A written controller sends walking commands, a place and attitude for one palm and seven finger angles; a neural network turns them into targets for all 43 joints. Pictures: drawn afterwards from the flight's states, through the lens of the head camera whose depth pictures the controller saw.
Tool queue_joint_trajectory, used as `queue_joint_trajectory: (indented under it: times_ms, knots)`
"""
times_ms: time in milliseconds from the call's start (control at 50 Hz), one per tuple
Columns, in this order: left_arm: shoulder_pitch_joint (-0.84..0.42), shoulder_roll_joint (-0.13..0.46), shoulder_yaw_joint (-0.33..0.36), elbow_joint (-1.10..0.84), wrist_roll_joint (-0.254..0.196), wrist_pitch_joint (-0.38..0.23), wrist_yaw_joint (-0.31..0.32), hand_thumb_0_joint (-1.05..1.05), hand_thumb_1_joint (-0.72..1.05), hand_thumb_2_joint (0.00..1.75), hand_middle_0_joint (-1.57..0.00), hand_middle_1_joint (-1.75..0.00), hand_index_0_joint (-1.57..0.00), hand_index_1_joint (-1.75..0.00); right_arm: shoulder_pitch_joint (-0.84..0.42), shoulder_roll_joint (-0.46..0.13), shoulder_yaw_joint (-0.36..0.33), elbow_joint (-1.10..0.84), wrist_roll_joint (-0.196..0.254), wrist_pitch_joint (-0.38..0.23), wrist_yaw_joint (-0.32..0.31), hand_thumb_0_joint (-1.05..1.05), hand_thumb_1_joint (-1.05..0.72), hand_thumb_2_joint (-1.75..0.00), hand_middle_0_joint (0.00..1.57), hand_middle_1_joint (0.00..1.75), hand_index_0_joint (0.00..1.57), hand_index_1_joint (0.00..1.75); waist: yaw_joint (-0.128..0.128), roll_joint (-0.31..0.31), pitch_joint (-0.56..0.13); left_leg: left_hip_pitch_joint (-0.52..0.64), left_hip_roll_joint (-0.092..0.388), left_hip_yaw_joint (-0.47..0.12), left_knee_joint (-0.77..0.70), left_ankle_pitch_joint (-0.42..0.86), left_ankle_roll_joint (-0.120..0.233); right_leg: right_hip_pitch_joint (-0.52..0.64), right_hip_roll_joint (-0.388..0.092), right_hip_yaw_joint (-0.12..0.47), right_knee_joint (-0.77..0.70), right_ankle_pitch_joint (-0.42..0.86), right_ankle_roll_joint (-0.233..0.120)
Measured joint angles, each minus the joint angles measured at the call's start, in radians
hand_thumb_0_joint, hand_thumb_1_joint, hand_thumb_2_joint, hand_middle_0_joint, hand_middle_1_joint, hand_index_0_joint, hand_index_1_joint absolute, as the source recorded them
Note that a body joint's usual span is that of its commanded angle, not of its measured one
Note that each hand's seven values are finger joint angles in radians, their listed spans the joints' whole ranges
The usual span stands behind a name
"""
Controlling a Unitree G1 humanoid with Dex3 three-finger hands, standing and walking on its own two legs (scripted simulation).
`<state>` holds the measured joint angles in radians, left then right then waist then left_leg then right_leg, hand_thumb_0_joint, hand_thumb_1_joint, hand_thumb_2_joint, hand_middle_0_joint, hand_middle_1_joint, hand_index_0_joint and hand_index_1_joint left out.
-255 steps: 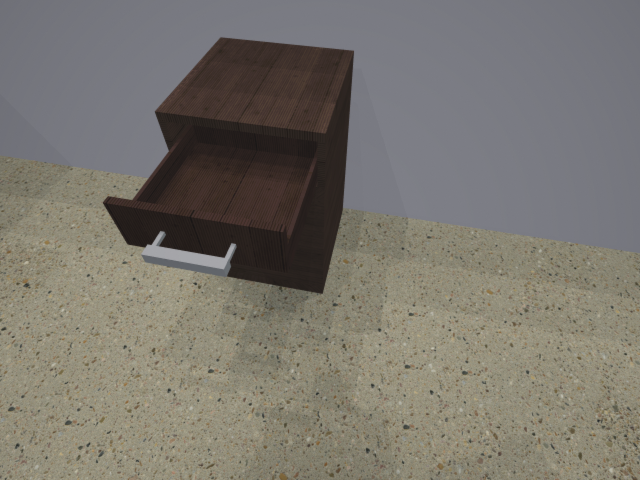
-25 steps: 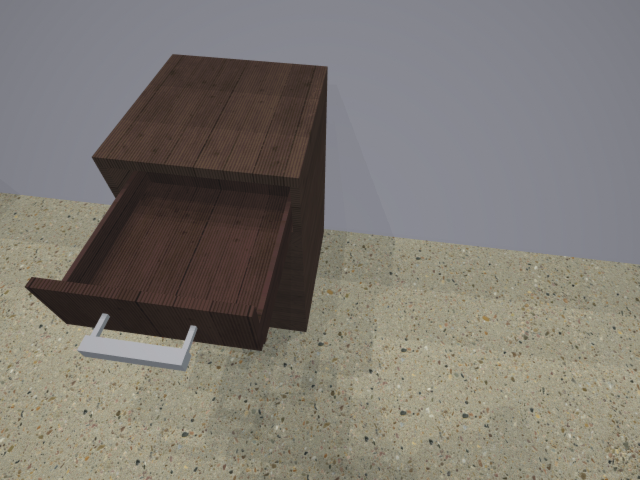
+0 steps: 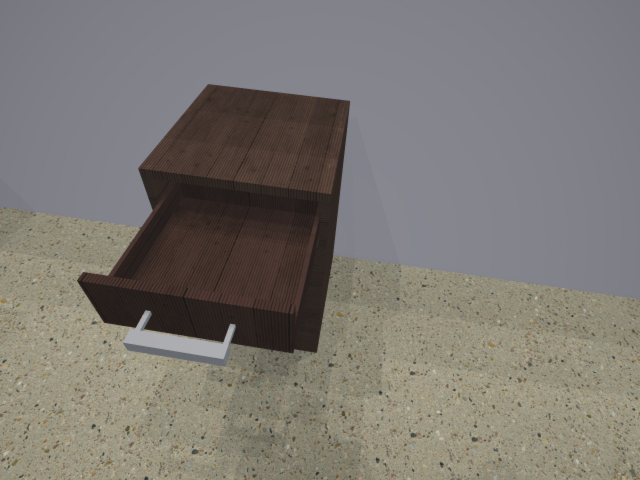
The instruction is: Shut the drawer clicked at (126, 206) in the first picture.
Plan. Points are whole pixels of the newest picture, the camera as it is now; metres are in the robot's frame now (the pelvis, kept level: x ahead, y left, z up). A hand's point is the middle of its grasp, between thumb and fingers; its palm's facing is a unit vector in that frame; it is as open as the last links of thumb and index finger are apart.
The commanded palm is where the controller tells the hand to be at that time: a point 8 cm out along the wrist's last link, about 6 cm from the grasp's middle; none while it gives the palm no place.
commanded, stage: come to a stop and stand still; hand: left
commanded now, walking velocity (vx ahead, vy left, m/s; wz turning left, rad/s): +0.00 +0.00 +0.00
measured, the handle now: (183, 335) +0.38 +0.27 -0.15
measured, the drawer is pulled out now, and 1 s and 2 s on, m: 0.30 0.30 0.30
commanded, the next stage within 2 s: look again from close up in 0.48 s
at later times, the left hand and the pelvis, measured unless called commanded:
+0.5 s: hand out of the picture -0.08 +0.14 -0.18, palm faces +0.08 -0.99 -0.12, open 7.4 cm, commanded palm none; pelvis -0.02 -0.01 +0.00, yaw +1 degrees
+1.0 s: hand out of the picture -0.06 +0.14 -0.18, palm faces +0.07 -0.99 -0.13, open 7.4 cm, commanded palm none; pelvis -0.02 -0.01 +0.00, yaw +1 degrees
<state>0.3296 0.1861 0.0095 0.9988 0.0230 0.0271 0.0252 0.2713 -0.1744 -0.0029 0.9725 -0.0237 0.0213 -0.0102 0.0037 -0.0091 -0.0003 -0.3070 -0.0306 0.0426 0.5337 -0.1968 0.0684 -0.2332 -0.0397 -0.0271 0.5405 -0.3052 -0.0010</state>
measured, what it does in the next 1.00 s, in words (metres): stands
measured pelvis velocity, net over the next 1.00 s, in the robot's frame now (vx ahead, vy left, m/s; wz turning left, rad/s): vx -0.02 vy -0.01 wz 0.02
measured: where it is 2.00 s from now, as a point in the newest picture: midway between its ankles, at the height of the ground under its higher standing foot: outside the picture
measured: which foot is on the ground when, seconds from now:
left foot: down 0.00-1.00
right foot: down 0.00-1.00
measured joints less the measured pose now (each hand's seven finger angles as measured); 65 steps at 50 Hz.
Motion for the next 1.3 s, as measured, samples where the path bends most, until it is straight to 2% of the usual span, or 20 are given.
queue_joint_trajectory:
  times_ms: [160,280,500,720,920,1040,1200,1300]
  knots:
    - [0.090,-0.012,-0.002,0.048,0.002,-0.006,-0.002,0.00,0.91,0.90,-0.19,-0.29,-0.20,-0.30,0.013,-0.003,-0.004,0.037,0.002,0.010,0.003,0.01,-0.92,-0.89,0.20,0.30,0.20,0.30,0.013,0.013,-0.003,-0.012,-0.006,-0.009,-0.031,0.025,-0.003,-0.006,0.001,0.002,-0.035,0.037,0.018]
    - [0.129,-0.037,-0.010,0.082,-0.001,-0.009,-0.001,0.00,0.91,0.90,-0.19,-0.29,-0.20,-0.30,0.022,0.005,-0.004,0.063,0.004,0.007,0.002,0.01,-0.92,-0.89,0.20,0.30,0.20,0.30,0.013,0.014,-0.010,-0.020,-0.003,-0.010,-0.042,0.017,-0.009,-0.016,0.010,0.010,-0.043,0.026,0.018]
    - [0.103,-0.077,-0.015,0.093,-0.001,-0.026,0.001,0.00,0.90,0.90,-0.19,-0.29,-0.20,-0.30,0.043,0.039,-0.001,0.111,0.006,0.001,-0.001,0.01,-0.91,-0.90,0.20,0.30,0.20,0.30,0.008,0.001,-0.008,-0.031,0.002,-0.010,-0.040,0.017,-0.018,-0.030,0.020,0.019,-0.037,0.048,0.015]
    - [0.066,-0.079,-0.012,0.082,-0.001,-0.034,0.007,0.00,0.90,0.90,-0.20,-0.29,-0.20,-0.30,0.064,0.066,0.000,0.130,0.005,-0.003,0.000,0.01,-0.91,-0.90,0.20,0.30,0.20,0.30,-0.002,-0.006,-0.020,-0.032,0.011,-0.017,-0.030,0.017,-0.024,-0.028,0.032,0.018,-0.033,0.047,0.012]
    - [0.064,-0.071,-0.008,0.084,-0.004,-0.034,0.007,0.00,0.90,0.90,-0.19,-0.29,-0.20,-0.30,0.068,0.066,-0.002,0.132,0.005,-0.010,-0.003,0.01,-0.91,-0.90,0.20,0.30,0.20,0.30,-0.007,-0.006,-0.012,-0.037,0.016,-0.016,-0.031,0.050,-0.024,-0.030,0.037,0.021,-0.041,0.077,0.012]
    - [0.069,-0.068,-0.003,0.086,0.001,-0.029,0.006,0.00,0.91,0.90,-0.19,-0.29,-0.20,-0.30,0.067,0.066,-0.005,0.135,0.003,-0.004,-0.003,0.01,-0.91,-0.90,0.20,0.30,0.20,0.30,-0.003,-0.005,-0.020,-0.034,0.009,-0.018,-0.050,0.018,-0.021,-0.032,0.033,0.021,-0.046,0.026,0.008]
    - [0.085,-0.075,-0.007,0.101,-0.002,-0.041,0.005,0.00,0.91,0.90,-0.19,-0.29,-0.20,-0.30,0.043,0.055,-0.006,0.135,0.007,-0.010,-0.005,0.01,-0.92,-0.90,0.20,0.30,0.20,0.30,0.006,0.007,0.001,-0.022,0.007,-0.015,-0.061,0.062,-0.025,-0.021,0.030,0.023,-0.057,0.087,0.016]
    - [0.109,-0.086,-0.004,0.111,-0.002,-0.031,0.004,0.00,0.90,0.90,-0.19,-0.29,-0.20,-0.30,0.052,0.042,-0.010,0.128,0.005,-0.005,0.003,0.01,-0.92,-0.90,0.20,0.30,0.20,0.30,0.012,0.008,-0.027,-0.022,0.018,-0.006,-0.008,-0.041,-0.041,0.000,0.039,0.034,-0.065,0.063,0.011]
